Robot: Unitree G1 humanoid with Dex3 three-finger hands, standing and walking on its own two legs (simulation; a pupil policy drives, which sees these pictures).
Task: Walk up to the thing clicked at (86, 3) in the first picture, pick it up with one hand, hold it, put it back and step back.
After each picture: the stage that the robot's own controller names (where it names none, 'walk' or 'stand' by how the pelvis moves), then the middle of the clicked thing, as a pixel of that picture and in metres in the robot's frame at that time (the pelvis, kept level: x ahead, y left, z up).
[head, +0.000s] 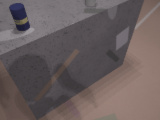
stand; out of the picture +0.93 -0.03 +0.06
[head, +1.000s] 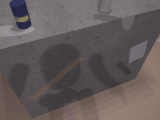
rise first; out of the picture +0.81 -0.05 +0.08
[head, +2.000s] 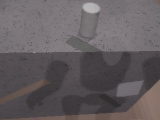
rise first; (89, 20) +0.56 +0.05 +0.09
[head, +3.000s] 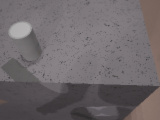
rise first; (26, 42) +0.41 +0.22 +0.09
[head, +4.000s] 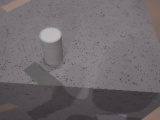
stand; (52, 47) +0.42 +0.12 +0.09
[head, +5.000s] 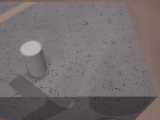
stand; (35, 59) +0.40 +0.18 +0.07
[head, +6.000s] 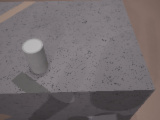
stand; (36, 57) +0.41 +0.19 +0.06
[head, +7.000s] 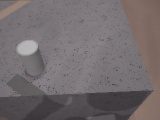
stand; (31, 58) +0.40 +0.20 +0.06
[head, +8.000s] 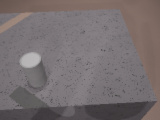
stand; (34, 70) +0.37 +0.18 +0.06
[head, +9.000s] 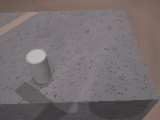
stand; (39, 67) +0.39 +0.17 +0.06
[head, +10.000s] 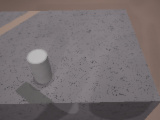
stand; (40, 67) +0.38 +0.17 +0.06
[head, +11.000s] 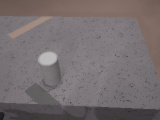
rise first; (50, 69) +0.39 +0.15 +0.06
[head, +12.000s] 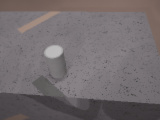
go down; (56, 62) +0.41 +0.14 +0.06
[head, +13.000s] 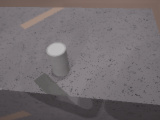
go down; (59, 60) +0.41 +0.14 +0.06
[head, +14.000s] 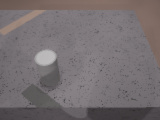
go down; (48, 68) +0.38 +0.13 +0.07
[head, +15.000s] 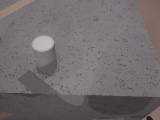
close in; (45, 55) +0.41 +0.13 +0.08
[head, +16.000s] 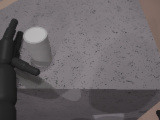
close; (39, 48) +0.42 +0.14 +0.11
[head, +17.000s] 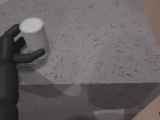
lift; (36, 39) +0.44 +0.14 +0.12
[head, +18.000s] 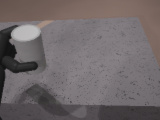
lift; (30, 51) +0.31 +0.15 +0.24
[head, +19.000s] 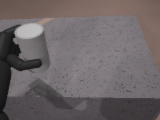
lift; (34, 49) +0.32 +0.14 +0.23
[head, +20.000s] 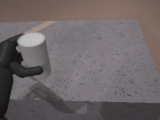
hold; (36, 57) +0.31 +0.14 +0.21
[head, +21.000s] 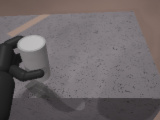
hold; (35, 60) +0.32 +0.14 +0.19
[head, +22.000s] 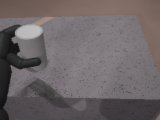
crouch; (33, 49) +0.34 +0.15 +0.22
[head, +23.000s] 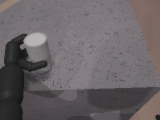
lower; (39, 53) +0.41 +0.14 +0.09
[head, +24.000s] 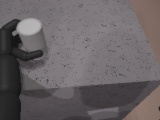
lower; (34, 40) +0.44 +0.13 +0.12
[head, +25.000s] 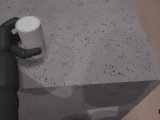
lower; (32, 38) +0.44 +0.13 +0.12
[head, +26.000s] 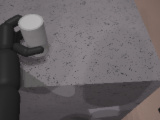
lower; (35, 36) +0.45 +0.13 +0.12
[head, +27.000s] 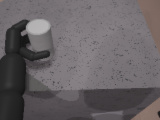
loosen; (41, 41) +0.43 +0.12 +0.11
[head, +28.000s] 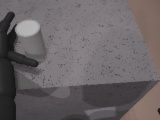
withdraw; (32, 41) +0.44 +0.13 +0.11
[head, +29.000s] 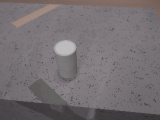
sink last; (66, 60) +0.38 +0.10 +0.10
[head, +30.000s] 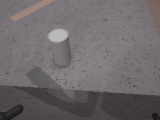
stand; (60, 48) +0.43 +0.12 +0.10
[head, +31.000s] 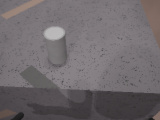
stand; (56, 46) +0.43 +0.11 +0.11
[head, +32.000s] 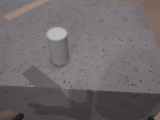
stand; (58, 46) +0.44 +0.11 +0.11
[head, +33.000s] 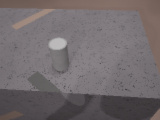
stand; (59, 55) +0.44 +0.12 +0.06
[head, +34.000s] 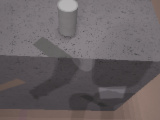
walk; (67, 18) +0.53 +0.07 +0.07
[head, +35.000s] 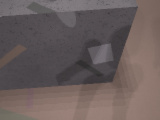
walk; out of the picture +0.78 +0.18 +0.09
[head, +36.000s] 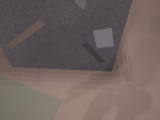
stand; out of the picture +1.07 +0.12 +0.08
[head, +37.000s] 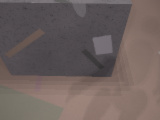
stand; out of the picture +1.04 +0.10 +0.06
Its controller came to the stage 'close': yes
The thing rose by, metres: 0.16
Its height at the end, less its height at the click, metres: +0.00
